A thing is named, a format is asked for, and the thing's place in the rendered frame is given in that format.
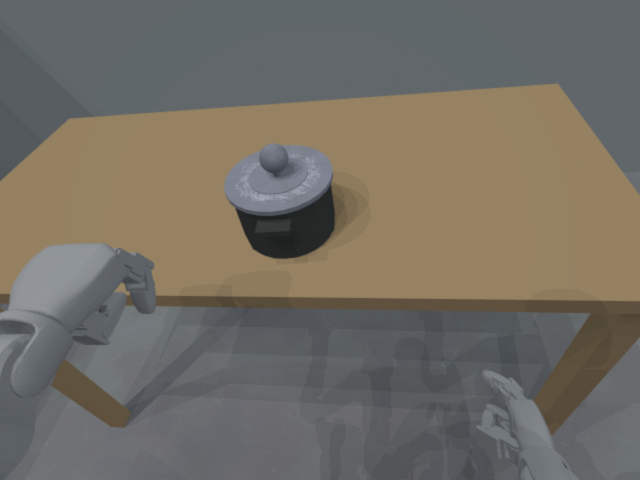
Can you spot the robot left forearm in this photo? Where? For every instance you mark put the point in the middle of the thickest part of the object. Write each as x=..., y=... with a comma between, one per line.
x=32, y=347

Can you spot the pot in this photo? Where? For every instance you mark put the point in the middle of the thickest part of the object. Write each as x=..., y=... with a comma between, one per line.
x=293, y=234

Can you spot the robot right forearm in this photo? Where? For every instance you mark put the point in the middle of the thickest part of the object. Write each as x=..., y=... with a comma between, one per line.
x=541, y=463

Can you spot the right robot hand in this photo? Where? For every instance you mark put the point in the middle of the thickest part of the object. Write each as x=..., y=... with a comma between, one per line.
x=521, y=428

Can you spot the left robot hand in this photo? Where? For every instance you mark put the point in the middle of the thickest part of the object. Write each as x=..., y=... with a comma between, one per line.
x=70, y=282

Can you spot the table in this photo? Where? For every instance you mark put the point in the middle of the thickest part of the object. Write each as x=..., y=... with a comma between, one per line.
x=494, y=200

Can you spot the lid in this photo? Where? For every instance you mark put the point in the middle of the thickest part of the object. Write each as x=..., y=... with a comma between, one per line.
x=253, y=190

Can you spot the knob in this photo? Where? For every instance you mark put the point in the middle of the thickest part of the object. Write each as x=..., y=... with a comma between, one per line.
x=273, y=158

